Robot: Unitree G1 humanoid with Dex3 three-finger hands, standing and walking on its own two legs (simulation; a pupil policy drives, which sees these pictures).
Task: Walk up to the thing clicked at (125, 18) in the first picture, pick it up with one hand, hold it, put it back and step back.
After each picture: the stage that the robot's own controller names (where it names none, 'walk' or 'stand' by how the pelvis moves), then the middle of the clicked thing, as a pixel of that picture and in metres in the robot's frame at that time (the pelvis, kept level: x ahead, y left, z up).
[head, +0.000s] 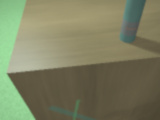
stand; (132, 13) +0.61 -0.18 +0.14
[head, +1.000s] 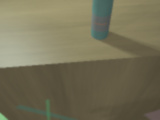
rise first; (102, 6) +0.56 -0.04 +0.17
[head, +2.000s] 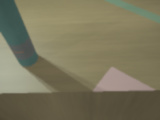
rise first; (15, 32) +0.43 +0.24 +0.17
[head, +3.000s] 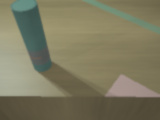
stand; (35, 40) +0.44 +0.18 +0.15
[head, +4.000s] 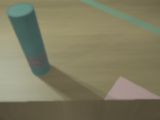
stand; (32, 44) +0.43 +0.19 +0.14
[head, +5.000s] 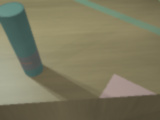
stand; (24, 45) +0.42 +0.21 +0.14
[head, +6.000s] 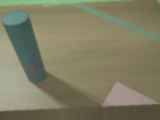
stand; (28, 51) +0.41 +0.20 +0.13
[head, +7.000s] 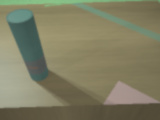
stand; (31, 49) +0.42 +0.19 +0.13
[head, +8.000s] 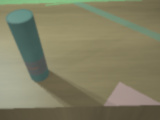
rise first; (31, 50) +0.41 +0.19 +0.13
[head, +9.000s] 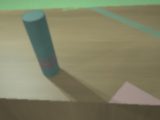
rise first; (43, 47) +0.44 +0.19 +0.14
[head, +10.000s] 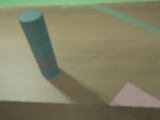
go down; (41, 48) +0.42 +0.19 +0.14
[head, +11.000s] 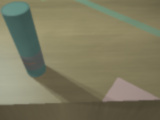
go down; (28, 44) +0.43 +0.17 +0.14
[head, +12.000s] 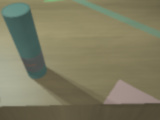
go down; (28, 46) +0.42 +0.18 +0.15
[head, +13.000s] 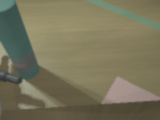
close in; (17, 44) +0.40 +0.19 +0.17
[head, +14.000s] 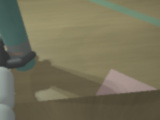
lift; (13, 33) +0.45 +0.20 +0.18
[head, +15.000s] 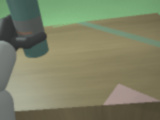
lift; (24, 8) +0.35 +0.14 +0.37
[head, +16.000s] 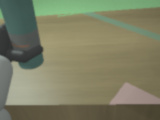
hold; (20, 20) +0.34 +0.16 +0.32
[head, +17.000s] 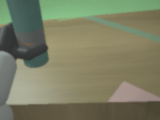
hold; (27, 18) +0.34 +0.14 +0.33
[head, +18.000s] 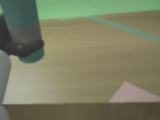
crouch; (20, 11) +0.31 +0.14 +0.36
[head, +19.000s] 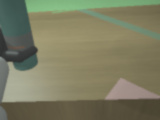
crouch; (15, 23) +0.37 +0.19 +0.29
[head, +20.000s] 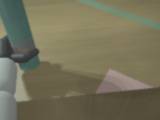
lower; (19, 31) +0.46 +0.19 +0.18
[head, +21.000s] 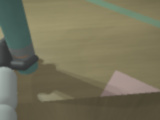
lower; (18, 36) +0.43 +0.19 +0.18
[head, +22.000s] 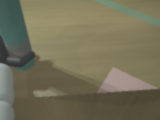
lower; (14, 32) +0.44 +0.20 +0.18
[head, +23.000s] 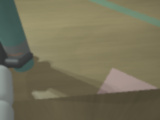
lower; (11, 34) +0.44 +0.20 +0.18
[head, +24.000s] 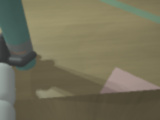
lower; (16, 32) +0.44 +0.19 +0.18
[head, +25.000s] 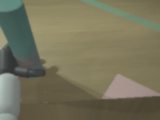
withdraw; (22, 44) +0.41 +0.19 +0.17
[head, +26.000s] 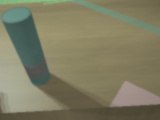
sink last; (30, 52) +0.39 +0.17 +0.16
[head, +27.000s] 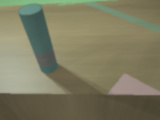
stand; (41, 42) +0.44 +0.19 +0.15
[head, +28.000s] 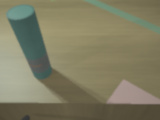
stand; (33, 47) +0.41 +0.19 +0.14
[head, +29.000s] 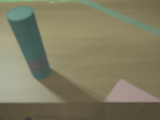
stand; (32, 48) +0.41 +0.19 +0.14
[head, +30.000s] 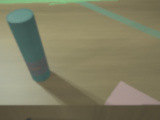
stand; (32, 50) +0.40 +0.19 +0.14
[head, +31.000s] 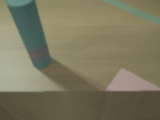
walk; (33, 36) +0.44 +0.18 +0.15
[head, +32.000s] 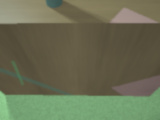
walk; out of the picture +0.69 +0.14 +0.17
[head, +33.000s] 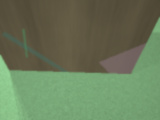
walk; out of the picture +1.06 +0.16 +0.15
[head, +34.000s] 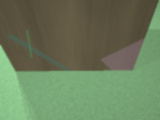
stand; out of the picture +1.13 +0.19 +0.16
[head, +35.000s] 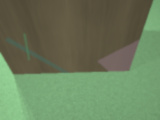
stand; out of the picture +1.13 +0.21 +0.13
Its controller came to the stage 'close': yes
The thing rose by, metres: 0.22
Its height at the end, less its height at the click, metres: +0.00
